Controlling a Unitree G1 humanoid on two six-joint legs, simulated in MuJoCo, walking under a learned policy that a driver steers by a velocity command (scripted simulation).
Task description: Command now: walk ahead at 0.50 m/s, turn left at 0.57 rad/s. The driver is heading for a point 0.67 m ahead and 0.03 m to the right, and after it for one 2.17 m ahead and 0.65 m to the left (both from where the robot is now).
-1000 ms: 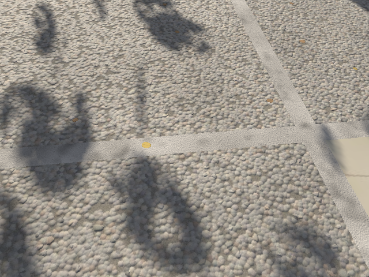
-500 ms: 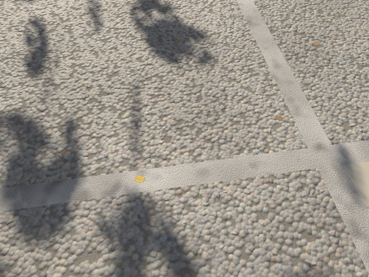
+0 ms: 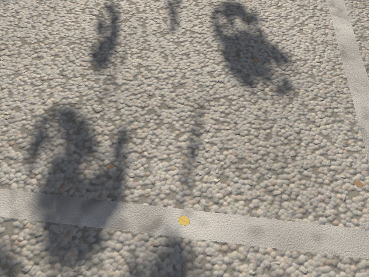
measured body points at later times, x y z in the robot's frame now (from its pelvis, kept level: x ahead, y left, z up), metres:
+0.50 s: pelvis +0.28 -0.05 +0.00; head +0.31 -0.05 +0.45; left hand +0.28 +0.23 -0.11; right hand +0.48 -0.28 -0.10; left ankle +0.28 +0.10 -0.67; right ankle +0.31 -0.15 -0.74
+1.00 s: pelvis +0.53 +0.05 +0.01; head +0.55 +0.06 +0.46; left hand +0.65 +0.34 -0.10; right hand +0.61 -0.23 -0.11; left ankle +0.50 +0.15 -0.74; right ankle +0.61 -0.10 -0.68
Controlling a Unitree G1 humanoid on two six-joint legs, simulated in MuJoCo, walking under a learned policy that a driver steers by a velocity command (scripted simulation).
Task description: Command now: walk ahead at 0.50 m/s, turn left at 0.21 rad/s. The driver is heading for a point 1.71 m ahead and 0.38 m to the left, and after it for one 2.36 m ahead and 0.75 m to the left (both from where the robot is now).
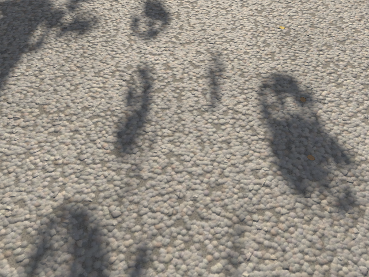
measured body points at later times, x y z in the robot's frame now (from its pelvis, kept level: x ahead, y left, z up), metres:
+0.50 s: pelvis +0.21 -0.04 +0.00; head +0.25 -0.03 +0.45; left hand +0.22 +0.26 -0.12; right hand +0.44 -0.27 -0.10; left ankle +0.28 +0.12 -0.70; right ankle +0.22 -0.15 -0.75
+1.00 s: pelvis +0.28 +0.01 -0.02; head +0.29 +0.02 +0.43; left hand +0.26 +0.31 -0.14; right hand +0.55 -0.14 -0.10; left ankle +0.29 +0.12 -0.75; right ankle +0.36 -0.12 -0.74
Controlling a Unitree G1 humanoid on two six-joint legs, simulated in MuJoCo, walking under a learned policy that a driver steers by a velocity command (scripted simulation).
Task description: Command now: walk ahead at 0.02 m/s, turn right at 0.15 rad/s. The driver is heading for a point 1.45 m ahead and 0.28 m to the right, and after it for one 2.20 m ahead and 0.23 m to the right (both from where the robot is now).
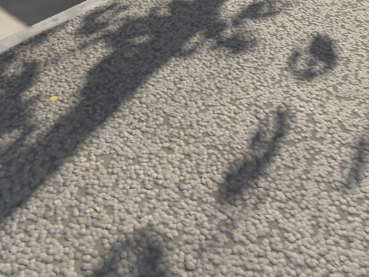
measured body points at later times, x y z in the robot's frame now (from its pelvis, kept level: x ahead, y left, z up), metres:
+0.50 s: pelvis +0.03 -0.04 +0.01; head +0.04 -0.06 +0.46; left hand +0.25 +0.19 -0.08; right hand +0.05 -0.35 -0.10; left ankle +0.06 +0.09 -0.73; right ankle +0.00 -0.16 -0.70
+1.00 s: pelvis +0.21 -0.15 -0.01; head +0.25 -0.18 +0.44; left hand +0.29 +0.12 -0.12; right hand +0.36 -0.43 -0.11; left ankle +0.42 -0.10 -0.71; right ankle +0.00 -0.16 -0.73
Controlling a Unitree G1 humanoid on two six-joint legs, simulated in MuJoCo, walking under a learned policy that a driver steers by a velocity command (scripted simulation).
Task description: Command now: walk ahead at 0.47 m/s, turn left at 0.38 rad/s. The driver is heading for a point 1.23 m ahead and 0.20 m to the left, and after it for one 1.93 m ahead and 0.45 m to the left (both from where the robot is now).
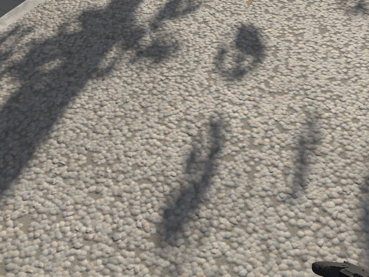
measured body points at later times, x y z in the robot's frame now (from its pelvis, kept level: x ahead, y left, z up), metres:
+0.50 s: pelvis +0.27 -0.02 +0.00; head +0.30 -0.02 +0.45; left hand +0.38 +0.29 -0.07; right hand +0.46 -0.27 -0.11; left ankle +0.18 +0.09 -0.71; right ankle +0.41 -0.09 -0.73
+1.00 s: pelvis +0.31 +0.00 +0.01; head +0.32 +0.01 +0.46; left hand +0.32 +0.29 -0.10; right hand +0.53 -0.20 -0.09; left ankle +0.25 +0.11 -0.72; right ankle +0.37 -0.11 -0.69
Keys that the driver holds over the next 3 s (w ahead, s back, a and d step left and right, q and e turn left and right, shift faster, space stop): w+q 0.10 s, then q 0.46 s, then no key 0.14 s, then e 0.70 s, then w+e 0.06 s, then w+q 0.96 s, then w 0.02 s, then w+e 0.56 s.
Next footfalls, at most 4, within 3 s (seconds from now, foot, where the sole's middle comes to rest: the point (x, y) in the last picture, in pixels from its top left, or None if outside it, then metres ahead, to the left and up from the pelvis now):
0.06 left None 0.22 0.09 -0.76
0.46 right None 0.45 -0.08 -0.76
0.84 left None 0.29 0.12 -0.76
1.16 right None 0.39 -0.11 -0.76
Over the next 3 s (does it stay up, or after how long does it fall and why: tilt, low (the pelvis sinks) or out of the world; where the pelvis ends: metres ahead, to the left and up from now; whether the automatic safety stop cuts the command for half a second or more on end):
stays up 0.95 0.21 0.01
